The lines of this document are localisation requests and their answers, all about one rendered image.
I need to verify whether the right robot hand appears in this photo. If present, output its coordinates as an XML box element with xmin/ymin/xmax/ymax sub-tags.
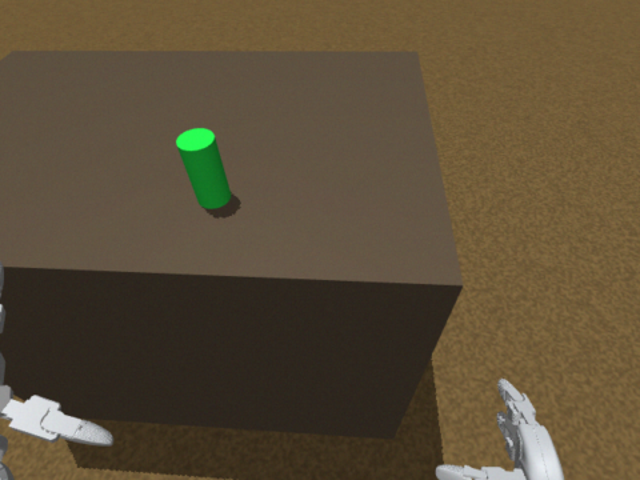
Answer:
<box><xmin>435</xmin><ymin>378</ymin><xmax>565</xmax><ymax>480</ymax></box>

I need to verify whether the can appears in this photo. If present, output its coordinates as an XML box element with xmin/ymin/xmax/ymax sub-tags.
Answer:
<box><xmin>176</xmin><ymin>128</ymin><xmax>231</xmax><ymax>209</ymax></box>

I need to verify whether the left robot hand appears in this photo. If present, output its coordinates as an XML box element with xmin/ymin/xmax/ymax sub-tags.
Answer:
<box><xmin>0</xmin><ymin>261</ymin><xmax>114</xmax><ymax>446</ymax></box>

